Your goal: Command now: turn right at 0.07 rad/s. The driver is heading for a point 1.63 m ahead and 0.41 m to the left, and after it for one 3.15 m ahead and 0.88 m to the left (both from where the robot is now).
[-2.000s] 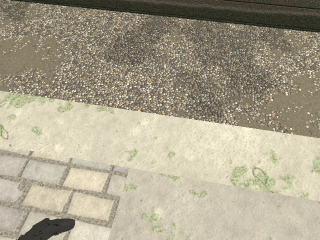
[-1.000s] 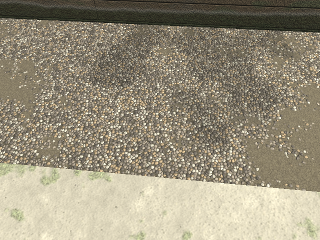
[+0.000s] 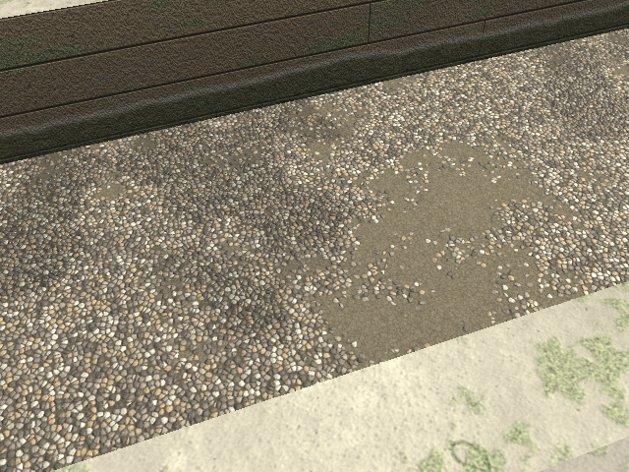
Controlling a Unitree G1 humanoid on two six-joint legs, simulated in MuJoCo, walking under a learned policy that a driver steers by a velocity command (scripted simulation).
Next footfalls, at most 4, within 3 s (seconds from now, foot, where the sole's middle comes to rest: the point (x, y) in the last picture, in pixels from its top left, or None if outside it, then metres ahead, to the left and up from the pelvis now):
2.24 right None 0.43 -0.07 -0.77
2.70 left None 0.51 0.16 -0.77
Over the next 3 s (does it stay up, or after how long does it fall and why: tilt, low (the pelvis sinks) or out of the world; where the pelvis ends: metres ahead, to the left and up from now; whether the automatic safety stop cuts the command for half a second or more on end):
stays up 0.44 0.05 -0.02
